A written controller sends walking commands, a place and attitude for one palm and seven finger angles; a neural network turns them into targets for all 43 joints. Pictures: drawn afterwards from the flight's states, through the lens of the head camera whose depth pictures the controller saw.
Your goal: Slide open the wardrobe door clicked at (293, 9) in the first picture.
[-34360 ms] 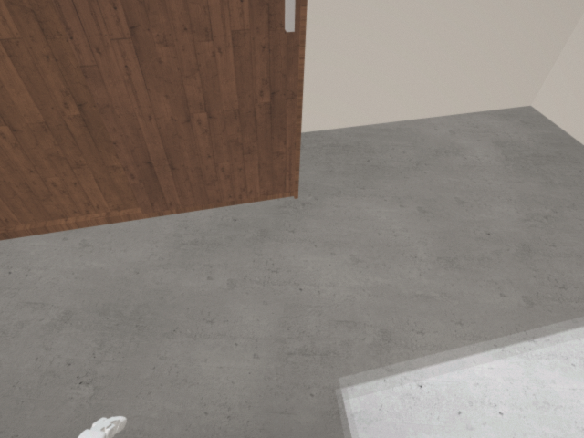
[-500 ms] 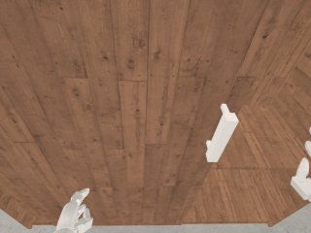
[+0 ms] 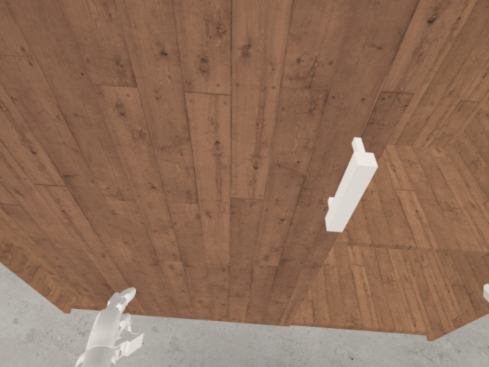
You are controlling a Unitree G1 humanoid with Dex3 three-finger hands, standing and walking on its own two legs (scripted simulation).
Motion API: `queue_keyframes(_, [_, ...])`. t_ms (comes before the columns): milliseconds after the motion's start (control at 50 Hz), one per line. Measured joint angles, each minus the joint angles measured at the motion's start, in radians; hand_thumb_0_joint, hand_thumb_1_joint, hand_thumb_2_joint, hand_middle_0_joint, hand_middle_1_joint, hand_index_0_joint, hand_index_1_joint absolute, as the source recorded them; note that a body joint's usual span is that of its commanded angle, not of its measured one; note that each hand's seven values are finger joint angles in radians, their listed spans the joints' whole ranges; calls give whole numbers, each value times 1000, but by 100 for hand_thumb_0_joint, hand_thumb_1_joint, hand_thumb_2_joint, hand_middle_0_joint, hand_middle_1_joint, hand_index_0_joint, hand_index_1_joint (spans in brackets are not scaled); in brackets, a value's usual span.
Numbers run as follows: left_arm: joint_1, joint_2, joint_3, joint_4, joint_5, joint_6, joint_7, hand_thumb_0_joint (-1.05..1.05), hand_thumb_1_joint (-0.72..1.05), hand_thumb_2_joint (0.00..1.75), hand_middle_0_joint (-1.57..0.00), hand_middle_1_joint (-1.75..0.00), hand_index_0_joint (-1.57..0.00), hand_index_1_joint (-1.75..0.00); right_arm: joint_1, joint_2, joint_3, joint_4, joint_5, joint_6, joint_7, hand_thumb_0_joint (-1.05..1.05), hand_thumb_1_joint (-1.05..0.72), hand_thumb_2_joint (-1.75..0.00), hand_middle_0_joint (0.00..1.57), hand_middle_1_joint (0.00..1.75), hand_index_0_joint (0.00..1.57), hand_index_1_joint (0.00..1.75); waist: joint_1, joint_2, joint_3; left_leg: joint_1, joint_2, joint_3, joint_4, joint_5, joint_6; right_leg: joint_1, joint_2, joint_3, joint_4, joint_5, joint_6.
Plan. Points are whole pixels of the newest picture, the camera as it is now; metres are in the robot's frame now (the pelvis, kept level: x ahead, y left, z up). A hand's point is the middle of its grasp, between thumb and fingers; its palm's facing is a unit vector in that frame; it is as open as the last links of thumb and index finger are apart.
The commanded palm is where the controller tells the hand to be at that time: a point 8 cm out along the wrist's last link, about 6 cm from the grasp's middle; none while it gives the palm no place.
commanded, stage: step back with the hand held close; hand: right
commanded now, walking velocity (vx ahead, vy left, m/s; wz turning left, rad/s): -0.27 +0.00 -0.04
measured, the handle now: (345, 186) +0.37 -0.14 +0.13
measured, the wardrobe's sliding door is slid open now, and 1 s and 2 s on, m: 0.55 0.55 0.55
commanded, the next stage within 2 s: stop stepping back and stand still in 0.82 s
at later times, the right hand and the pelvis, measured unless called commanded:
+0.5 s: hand out of the picture +0.12 -0.28 +0.16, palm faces +0.50 +0.74 -0.45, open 7.4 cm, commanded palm +0.06 -0.32 +0.18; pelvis -0.07 -0.01 -0.02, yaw -3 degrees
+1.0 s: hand out of the picture +0.07 -0.25 +0.16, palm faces +0.30 +0.85 -0.43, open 7.4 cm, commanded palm +0.00 -0.31 +0.18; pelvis -0.16 -0.02 -0.01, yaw +4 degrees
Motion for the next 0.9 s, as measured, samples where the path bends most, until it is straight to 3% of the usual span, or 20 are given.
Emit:
queue_keyframes(100, [11, 1, -5, 6, -2, -13, 1, 1, 91, 90, -20, -30, -21, -30, -18, 15, -24, 11, -10, -21, -19, 2, -88, -90, 21, 30, 21, 30, -4, -7, -3, -27, -5, 10, 8, 18, -3, -44, -5, 10, 38, 5, -4])
queue_keyframes(240, [25, 2, -7, 21, 2, -44, 4, 1, 91, 90, -20, -30, -21, -30, -37, 49, -3, 10, -38, -43, -33, 2, -88, -90, 21, 30, 21, 30, 3, -4, 3, -62, -17, 9, 31, 3, -1, -94, -8, 21, 79, -2, -15])
queue_keyframes(360, [36, -11, -6, 21, 11, -66, 5, 1, 90, 90, -20, -30, -21, -30, -44, 8, -35, -24, -53, -72, -35, 2, -88, -90, 21, 30, 21, 30, 24, 21, 27, -85, -34, -17, 77, 34, -1, -124, 5, 40, 110, 26, -16])
queue_keyframes(420, [30, -9, -1, 33, 13, -66, -3, 1, 90, 90, -20, -30, -21, -30, -16, 9, -53, -42, -51, -88, -38, 2, -88, -90, 21, 30, 21, 30, 17, 21, 18, -101, -39, -17, 81, 28, 2, -160, 1, 39, 173, -93, -12])
queue_keyframes(460, [22, -2, 6, 46, 16, -65, -10, 1, 90, 90, -20, -30, -21, -30, -10, 15, -49, -58, -46, -90, -45, 1, -88, -90, 21, 30, 21, 30, 10, 23, 13, -120, -37, -21, 83, 37, 5, -193, 4, 39, 225, -175, 8])
queue_keyframes(540, [7, 7, 12, 67, 13, -52, -14, 1, 91, 90, -20, -30, -21, -30, -36, 20, -26, -78, -36, -83, -57, 1, -88, -90, 21, 30, 21, 30, 16, 40, 11, -163, -22, -26, 112, 44, -14, -176, 5, 39, 230, -138, 11])
queue_keyframes(580, [-3, 6, 11, 62, 14, -53, -3, 1, 91, 90, -20, -30, -21, -30, -66, 14, -26, -75, -41, -78, -57, 1, -88, -90, 21, 30, 21, 30, 21, 42, 32, -191, -30, -31, 181, -23, -8, -183, 4, 36, 208, -8, -11])
queue_keyframes(620, [-8, -14, 17, 68, 26, -66, 2, 1, 91, 90, -20, -30, -21, -30, -86, 4, -39, -59, -54, -74, -53, 1, -88, -90, 21, 30, 21, 30, 29, 34, 45, -214, -72, -52, 383, -108, -3, -185, -2, 46, 198, 12, -28])
queue_keyframes(660, [1, -40, 20, 77, 33, -77, -6, 1, 91, 90, -20, -30, -21, -30, -85, -7, -59, -47, -61, -73, -48, 1, -88, -90, 22, 30, 21, 30, 36, 24, 27, -198, -114, -51, 554, -151, -2, -188, -14, 63, 158, 20, -34])
queue_keyframes(700, [15, -64, 15, 86, 36, -85, -18, 1, 91, 90, -20, -30, -21, -30, -62, -16, -79, -61, -52, -70, -51, 2, -88, -90, 22, 30, 21, 30, 31, 23, -9, -137, -126, -32, 593, -197, 3, -195, -28, 69, 98, 61, -31])
queue_keyframes(800, [11, -98, -11, 107, 43, -110, -35, 1, 90, 90, -20, -30, -21, -30, -11, -3, -80, -116, -17, -68, -62, 2, -88, -90, 21, 30, 21, 30, -8, 53, -83, 95, -88, 5, 253, -304, 34, -221, -48, 29, -59, 171, -9])
queue_keyframes(860, [-37, -99, -24, 99, 50, -112, -41, 1, 90, 90, -20, -30, -21, -30, -47, -1, -60, -116, -8, -71, -54, 2, -89, -90, 21, 30, 21, 30, -29, 73, -78, 197, -53, -8, -35, -187, 74, -266, -49, -17, -88, 223, 2])
queue_keyframes(900, [-84, -87, -30, 97, 45, -95, -37, 1, 90, 90, -21, -30, -21, -30, -81, -3, -42, -107, -9, -80, -45, 1, -89, -90, 21, 30, 21, 30, -36, 62, -45, 212, -50, -41, -91, -250, 37, -315, -66, -38, -4, 180, 18])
